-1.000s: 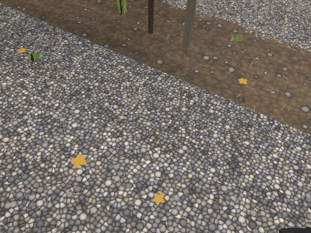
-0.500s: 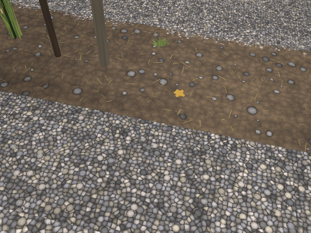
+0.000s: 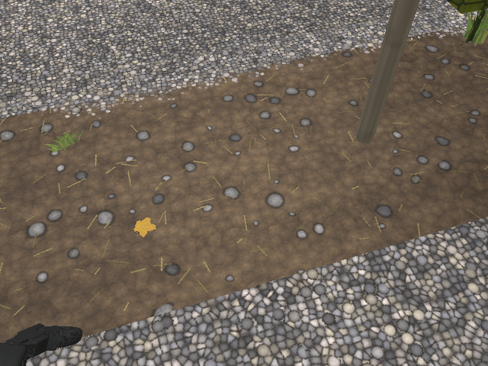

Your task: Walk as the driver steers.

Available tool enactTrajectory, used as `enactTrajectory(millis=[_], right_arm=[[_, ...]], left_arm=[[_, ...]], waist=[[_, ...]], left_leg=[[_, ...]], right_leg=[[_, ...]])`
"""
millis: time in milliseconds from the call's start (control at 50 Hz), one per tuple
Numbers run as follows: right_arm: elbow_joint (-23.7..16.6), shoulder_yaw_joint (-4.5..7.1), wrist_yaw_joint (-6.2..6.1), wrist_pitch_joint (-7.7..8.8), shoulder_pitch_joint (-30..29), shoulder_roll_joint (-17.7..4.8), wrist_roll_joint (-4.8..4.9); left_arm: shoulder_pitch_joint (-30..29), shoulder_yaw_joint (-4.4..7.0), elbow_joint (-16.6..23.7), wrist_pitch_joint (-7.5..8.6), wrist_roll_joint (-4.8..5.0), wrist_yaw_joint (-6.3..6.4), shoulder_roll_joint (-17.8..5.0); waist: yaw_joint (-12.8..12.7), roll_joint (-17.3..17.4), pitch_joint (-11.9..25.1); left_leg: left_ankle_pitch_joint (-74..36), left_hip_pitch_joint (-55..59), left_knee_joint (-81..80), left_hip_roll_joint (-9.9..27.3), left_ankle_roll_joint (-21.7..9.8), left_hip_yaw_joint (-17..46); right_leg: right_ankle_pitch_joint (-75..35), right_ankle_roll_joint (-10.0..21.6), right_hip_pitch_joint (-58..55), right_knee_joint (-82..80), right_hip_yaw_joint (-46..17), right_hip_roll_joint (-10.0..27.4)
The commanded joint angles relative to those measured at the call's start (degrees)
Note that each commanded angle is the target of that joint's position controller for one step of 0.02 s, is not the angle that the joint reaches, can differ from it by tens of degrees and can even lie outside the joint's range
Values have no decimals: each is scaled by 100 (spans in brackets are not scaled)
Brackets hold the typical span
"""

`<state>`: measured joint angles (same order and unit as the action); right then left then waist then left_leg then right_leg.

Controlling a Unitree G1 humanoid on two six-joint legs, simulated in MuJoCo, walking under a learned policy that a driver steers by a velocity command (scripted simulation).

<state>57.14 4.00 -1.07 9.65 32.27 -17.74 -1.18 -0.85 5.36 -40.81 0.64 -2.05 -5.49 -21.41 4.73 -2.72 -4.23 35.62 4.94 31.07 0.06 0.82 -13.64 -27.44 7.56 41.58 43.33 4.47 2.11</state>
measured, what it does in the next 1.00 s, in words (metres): goes down: right foot 0.17 m lower, then left foot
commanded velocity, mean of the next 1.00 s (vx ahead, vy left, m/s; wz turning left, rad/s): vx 1.00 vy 0.00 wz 0.11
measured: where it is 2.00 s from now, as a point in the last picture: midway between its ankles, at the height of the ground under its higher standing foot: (202, 135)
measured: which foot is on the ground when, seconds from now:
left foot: down 0.00-0.10, up 0.12-0.38, down 0.40-0.84, up 0.86-1.00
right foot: up 0.00-0.12, down 0.14-0.42, up 0.44-0.84, down 0.86-1.00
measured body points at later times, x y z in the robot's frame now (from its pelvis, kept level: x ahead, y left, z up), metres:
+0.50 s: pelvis +0.52 +0.04 -0.17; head +0.52 +0.04 +0.28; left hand +0.70 +0.27 -0.29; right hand +0.46 -0.23 -0.30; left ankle +0.60 +0.13 -0.87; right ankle +0.37 -0.03 -0.74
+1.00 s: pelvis +1.00 -0.07 -0.33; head +1.04 -0.07 +0.12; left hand +1.02 +0.19 -0.46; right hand +1.11 -0.36 -0.45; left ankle +0.92 +0.03 -0.90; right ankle +0.94 -0.20 -1.04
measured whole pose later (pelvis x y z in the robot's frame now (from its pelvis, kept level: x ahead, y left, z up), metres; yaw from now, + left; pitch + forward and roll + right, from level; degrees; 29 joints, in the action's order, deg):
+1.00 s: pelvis +1.00 -0.07 -0.33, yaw +8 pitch +3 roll -3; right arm 48.9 5.1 -1.1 0.9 14.2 -18.4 -1.4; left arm 17.6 2.6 -53.0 7.0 -3.7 0.1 -12.3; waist 2.1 4.1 -1.8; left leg 23.6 -36.8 88.3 2.9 -6.2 2.6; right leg 23.8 -0.2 10.9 32.8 7.0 -1.0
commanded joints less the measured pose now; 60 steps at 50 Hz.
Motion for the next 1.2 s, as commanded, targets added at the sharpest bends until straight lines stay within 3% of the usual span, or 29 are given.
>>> enactTrajectory(millis=[20,80,100,140,160,180,200,220,260,360,400,420,440,480,520,600,660,720,800,860,900,940,960,980,1040,1120,1160,1180,1200], right_arm=[[-379,-139,-108,4,-590,-101,-19],[-142,-97,-217,-260,-37,-529,-95],[-151,-55,-312,-420,-146,-553,-186],[-574,-10,-159,-597,-1824,-300,-170],[-1257,-123,-124,-443,-1072,-134,-88],[-1508,-165,-94,-284,-1209,-361,-165],[-1530,-122,-34,-259,-1602,-561,-193],[-1659,-80,37,-321,-1478,-577,-233],[-1491,2,57,-571,-1446,-741,-285],[-1086,-59,275,-591,-1125,-31,63],[159,307,230,-655,2391,-585,-27],[371,459,237,-767,3053,-974,38],[176,245,277,-672,1982,-879,35],[-614,178,152,-623,-336,-468,-58],[-700,119,99,-523,-876,-547,-48],[-670,373,188,-420,-789,-1097,53],[-511,251,121,-323,283,-571,31],[-432,250,98,-407,300,-328,-125],[-476,243,-32,-545,-315,-517,56],[-812,296,-82,-793,-1185,-527,180],[-1154,55,-143,-648,-379,67,548],[-1023,64,-255,-675,-1528,5,-51],[-1688,-50,-69,-652,-1750,219,-162],[-1710,-55,123,-753,-2367,54,-163],[-2077,-148,480,-839,-2871,133,-110],[-1930,-255,471,-859,-2532,77,-75],[-1319,21,385,-857,-445,-594,-136],[-1102,226,298,-894,-92,-922,64],[-1382,272,204,-979,-726,-1492,135]], left_arm=[[511,-241,-228,57,0,-88,411],[943,-266,-522,-26,-274,249,128],[1972,-198,-842,-81,-234,326,-4],[3947,185,-1424,6,148,508,-945],[3816,228,-1535,-10,86,550,-1536],[3731,191,-1276,56,186,543,-1230],[3204,94,-1191,35,171,605,-746],[2193,155,-874,64,44,753,-1021],[1302,-49,-571,286,-69,780,-435],[1671,-35,-934,711,266,517,-436],[665,65,-850,626,204,475,-742],[175,104,-712,586,202,505,-471],[941,-224,-268,669,160,536,650],[1264,-284,-298,643,-1,498,318],[533,-272,-2,391,-107,496,209],[907,-317,-82,191,-161,274,336],[-940,-170,410,433,-133,348,-82],[-1563,-371,764,559,-97,251,455],[652,-300,66,634,-170,307,408],[2791,20,-646,504,-185,532,-360],[2767,-116,-604,613,-354,403,-134],[3296,-113,-817,657,-230,478,218],[2658,5,-825,744,-171,623,-293],[2326,-118,-937,816,-107,657,165],[1680,-260,-958,868,54,665,520],[1844,-183,-1028,766,169,604,14],[1511,-124,-792,633,131,685,-439],[1370,-81,-668,548,128,631,-498],[1896,-275,-369,512,-97,584,154]], waist=[[-673,107,-32],[-792,164,53],[-1243,597,16],[-2434,-336,-69],[-1279,-933,495],[-1374,209,1394],[-1020,1013,595],[-445,321,607],[158,1030,-299],[50,475,46],[2039,459,1368],[2537,2397,1362],[1109,3509,746],[-256,560,-158],[-609,-199,-623],[-788,907,79],[235,22,-368],[627,377,-202],[-387,175,389],[-1546,94,660],[-730,-1126,1652],[-1329,-830,1551],[-660,-1691,1672],[-510,-463,649],[-40,-4,-244],[267,-180,224],[1385,-179,1405],[1546,665,1638],[595,1519,1703]], left_leg=[[-2216,-2375,109,555,6,-240],[-5557,-1576,2447,738,138,-247],[-5648,-2326,4299,1170,186,206],[90,-4319,8615,-135,-105,147],[394,-6442,8162,341,-36,869],[-541,-6958,7037,576,-182,1547],[-862,-6824,5935,588,-85,1576],[-716,-6441,5147,655,174,2077],[-1103,-4970,3681,1110,535,2253],[-4191,-401,2052,101,-388,654],[-3493,1779,2075,-315,-724,558],[-2109,1448,677,228,-1332,1875],[-2711,1252,-332,1164,-1921,4873],[-267,-660,-1365,1756,-2100,6408],[-433,-2745,-1164,1170,-2026,5189],[-2248,-3682,-1443,717,-1832,3856],[-1879,-1074,-785,612,-1780,4081],[-1544,-1478,-358,104,-1382,3765],[-1455,-2737,1860,-423,-1016,3076],[135,-3925,6375,-931,-888,2460],[-4,-6438,6399,-38,-906,2100],[-656,-7187,6994,188,-942,1687],[-1529,-6919,6036,690,-776,1916],[-1724,-6641,5626,985,-597,1997],[-2522,-5151,3547,989,-588,1811],[-2847,-2444,2130,-250,-1021,218],[-3093,228,1686,-560,-1475,596],[-3329,1465,854,-343,-1839,1322],[-4272,1518,1039,841,-2251,3362]], right_leg=[[-1592,85,-2821,-405,739,-461],[155,135,-3445,-955,1132,-897],[637,462,-4232,-1556,42,-179],[-373,1108,-5756,-2257,-632,199],[-3213,1187,-7606,-174,-1443,934],[-1145,1490,-8193,-621,-2536,1171],[374,1413,-6844,-1511,-2794,891],[2478,1896,-5838,-2352,-4052,1470],[2140,1996,-2937,-2821,-4108,1790],[251,702,-875,-2235,-1125,-104],[-1342,113,-1011,1567,-363,-255],[2401,-284,-613,5537,57,-1487],[5995,-290,1067,6390,-1283,-1895],[5264,-304,1333,4540,-1152,-565],[5362,-569,39,2705,-1065,-180],[3171,-663,-2690,1306,-658,-52],[2439,-670,362,579,-884,91],[1208,-705,-831,-1179,-561,-191],[-237,-858,-4232,-2116,-345,-167],[-834,-537,-6252,-3217,-1350,1157],[-3436,-838,-8500,-137,-1376,2214],[-909,-609,-7540,-727,-1505,1968],[1948,73,-6183,-1784,-3101,2786],[1859,215,-4833,-2360,-2838,2702],[891,-320,-2901,-2917,-803,1787],[-2462,-716,-2634,-1955,729,992],[-2656,-770,-2094,1033,642,1180],[1907,-898,-982,3617,853,249],[5877,-926,105,5944,563,-127]])
Keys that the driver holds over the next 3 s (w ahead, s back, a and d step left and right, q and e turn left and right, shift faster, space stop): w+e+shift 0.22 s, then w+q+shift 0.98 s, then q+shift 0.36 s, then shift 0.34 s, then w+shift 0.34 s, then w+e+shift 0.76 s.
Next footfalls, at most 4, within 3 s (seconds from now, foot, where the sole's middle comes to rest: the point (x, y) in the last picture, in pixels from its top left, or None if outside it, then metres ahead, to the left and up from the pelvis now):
0.14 right None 0.26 0.01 -0.91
0.40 left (193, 319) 0.64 0.12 -0.91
0.86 right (278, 245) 0.98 -0.20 -1.09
1.18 left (213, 176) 1.34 0.04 -1.08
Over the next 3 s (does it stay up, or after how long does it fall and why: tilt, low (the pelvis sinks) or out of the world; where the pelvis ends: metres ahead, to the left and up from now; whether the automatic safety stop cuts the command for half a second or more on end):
stays up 2.06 0.48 -0.31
